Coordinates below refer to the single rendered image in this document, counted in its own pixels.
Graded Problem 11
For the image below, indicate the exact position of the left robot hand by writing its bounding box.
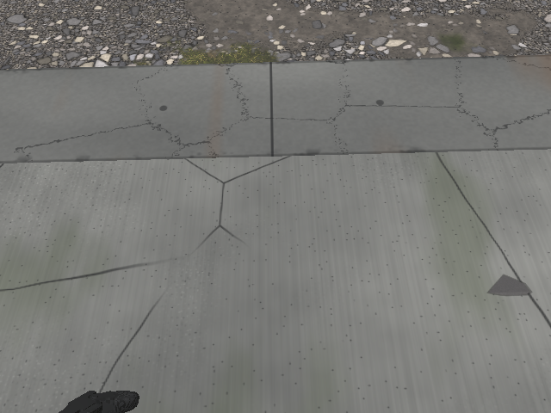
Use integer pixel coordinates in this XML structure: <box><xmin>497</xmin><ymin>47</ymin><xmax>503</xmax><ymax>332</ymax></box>
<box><xmin>59</xmin><ymin>391</ymin><xmax>139</xmax><ymax>413</ymax></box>

